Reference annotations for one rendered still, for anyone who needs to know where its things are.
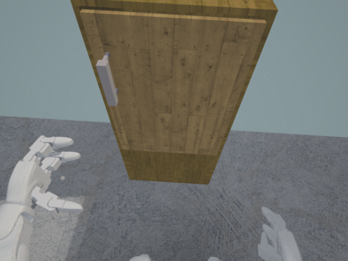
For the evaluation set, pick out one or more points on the handle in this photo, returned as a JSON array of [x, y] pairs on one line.
[[107, 82]]

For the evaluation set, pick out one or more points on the left robot forearm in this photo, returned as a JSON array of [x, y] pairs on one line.
[[15, 231]]

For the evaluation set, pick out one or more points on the left robot hand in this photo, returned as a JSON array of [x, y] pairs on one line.
[[27, 174]]

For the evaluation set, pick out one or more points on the right robot hand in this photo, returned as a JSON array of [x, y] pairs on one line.
[[284, 245]]

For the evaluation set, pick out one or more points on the cupboard door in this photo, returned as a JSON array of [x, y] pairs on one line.
[[179, 76]]

